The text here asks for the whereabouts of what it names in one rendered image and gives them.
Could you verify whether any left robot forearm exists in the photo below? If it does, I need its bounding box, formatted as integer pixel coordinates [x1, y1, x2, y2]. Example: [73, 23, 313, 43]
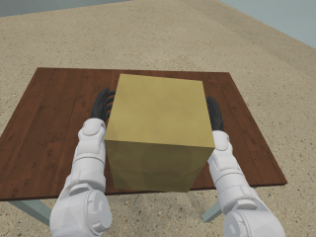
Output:
[49, 118, 107, 236]

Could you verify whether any right robot forearm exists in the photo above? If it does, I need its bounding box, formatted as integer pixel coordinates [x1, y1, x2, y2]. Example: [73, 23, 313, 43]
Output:
[207, 130, 286, 237]

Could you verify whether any left robot upper arm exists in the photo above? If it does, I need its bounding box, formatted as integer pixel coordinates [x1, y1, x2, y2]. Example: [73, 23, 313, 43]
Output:
[50, 190, 113, 237]

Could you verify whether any robot left hand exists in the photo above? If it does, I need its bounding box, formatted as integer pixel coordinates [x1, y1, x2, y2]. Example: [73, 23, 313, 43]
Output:
[90, 88, 116, 123]

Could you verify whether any table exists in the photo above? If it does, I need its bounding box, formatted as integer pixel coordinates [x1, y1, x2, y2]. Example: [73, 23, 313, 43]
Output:
[0, 67, 287, 227]

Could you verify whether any right robot upper arm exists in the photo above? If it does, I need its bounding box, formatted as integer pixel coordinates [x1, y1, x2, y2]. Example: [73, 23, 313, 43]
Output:
[223, 209, 285, 237]

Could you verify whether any robot right hand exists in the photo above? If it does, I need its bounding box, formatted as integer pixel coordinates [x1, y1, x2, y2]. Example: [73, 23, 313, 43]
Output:
[205, 96, 224, 132]

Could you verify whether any carton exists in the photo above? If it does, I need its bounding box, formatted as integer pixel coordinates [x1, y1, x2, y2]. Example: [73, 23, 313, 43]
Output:
[104, 73, 215, 193]

